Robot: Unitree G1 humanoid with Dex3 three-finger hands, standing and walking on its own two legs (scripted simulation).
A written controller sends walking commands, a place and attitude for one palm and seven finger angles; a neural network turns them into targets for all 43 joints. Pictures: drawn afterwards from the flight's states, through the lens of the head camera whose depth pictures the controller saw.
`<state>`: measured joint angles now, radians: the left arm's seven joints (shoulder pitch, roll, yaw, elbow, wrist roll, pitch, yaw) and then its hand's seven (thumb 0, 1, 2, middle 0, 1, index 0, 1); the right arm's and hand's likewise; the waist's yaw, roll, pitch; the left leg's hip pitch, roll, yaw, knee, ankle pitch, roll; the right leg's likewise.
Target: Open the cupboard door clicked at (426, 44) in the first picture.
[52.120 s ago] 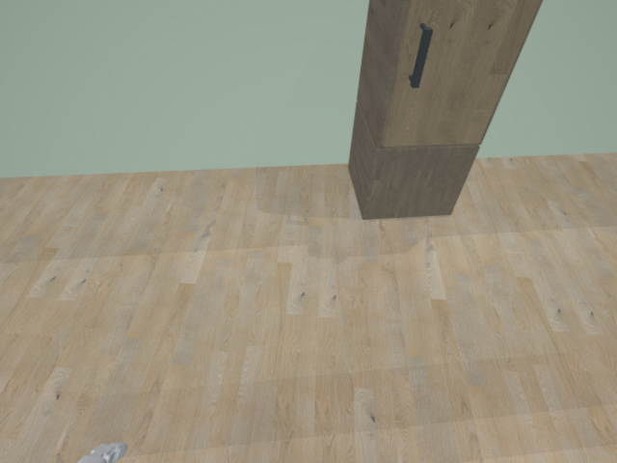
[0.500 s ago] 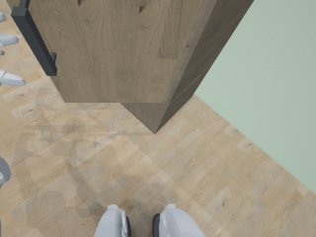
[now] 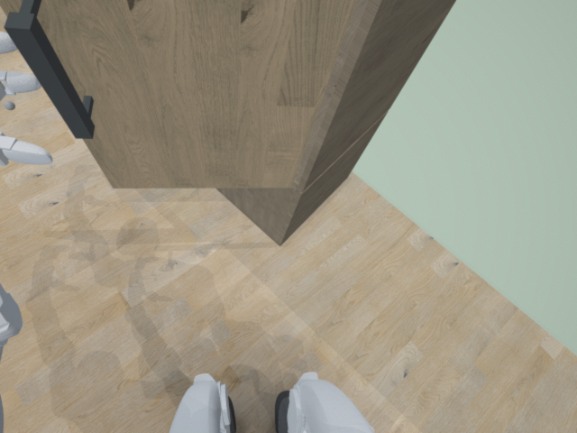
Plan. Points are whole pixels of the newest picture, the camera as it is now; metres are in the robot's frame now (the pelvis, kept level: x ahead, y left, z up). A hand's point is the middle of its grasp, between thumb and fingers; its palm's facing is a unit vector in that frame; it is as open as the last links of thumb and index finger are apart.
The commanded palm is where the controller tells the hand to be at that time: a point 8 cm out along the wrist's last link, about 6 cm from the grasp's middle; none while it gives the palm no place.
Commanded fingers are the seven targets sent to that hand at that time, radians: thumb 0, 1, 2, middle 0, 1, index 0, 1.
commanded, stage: slide the fingers in behind the handle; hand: left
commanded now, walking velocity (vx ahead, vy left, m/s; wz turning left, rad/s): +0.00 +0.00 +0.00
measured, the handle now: (61, 73) +0.56 +0.25 +0.08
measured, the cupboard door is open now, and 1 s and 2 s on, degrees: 47 47 46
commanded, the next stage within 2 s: close the thumb around the handle in 1.26 s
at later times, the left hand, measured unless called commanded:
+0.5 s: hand (36, 104) +0.51 +0.27 +0.08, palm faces +0.00 -1.00 -0.01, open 14.0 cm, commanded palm +0.49 +0.30 +0.08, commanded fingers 0.00 -0.50 0.30 -0.30 -1.20 -0.30 -1.20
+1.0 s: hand (68, 108) +0.50 +0.23 +0.08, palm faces +0.00 -1.00 +0.00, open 14.0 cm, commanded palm +0.49 +0.28 +0.08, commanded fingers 0.00 -0.50 0.30 -0.30 -1.20 -0.30 -1.20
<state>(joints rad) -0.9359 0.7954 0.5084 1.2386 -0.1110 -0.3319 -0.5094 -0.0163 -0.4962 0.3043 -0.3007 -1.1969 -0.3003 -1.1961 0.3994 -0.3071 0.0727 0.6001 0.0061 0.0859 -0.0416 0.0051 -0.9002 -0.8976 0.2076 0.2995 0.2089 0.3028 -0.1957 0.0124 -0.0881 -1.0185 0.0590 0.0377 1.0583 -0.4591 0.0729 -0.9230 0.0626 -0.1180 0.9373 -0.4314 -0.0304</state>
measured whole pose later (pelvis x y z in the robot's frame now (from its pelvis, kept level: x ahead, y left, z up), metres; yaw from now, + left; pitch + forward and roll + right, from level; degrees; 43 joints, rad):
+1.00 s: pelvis +0.00 +0.01 +0.00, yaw +0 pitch +22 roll -5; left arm -0.92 0.60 0.41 1.21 -0.11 -0.38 -0.35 -0.02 -0.50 0.30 -0.30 -1.20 -0.30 -1.20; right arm 0.39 -0.28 0.06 0.62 0.00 0.08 -0.01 0.01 -0.90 -0.90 0.21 0.30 0.21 0.30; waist -0.18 0.02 -0.10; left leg -0.98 0.04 0.05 1.04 -0.46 0.08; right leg -0.89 0.05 -0.10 0.94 -0.44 -0.02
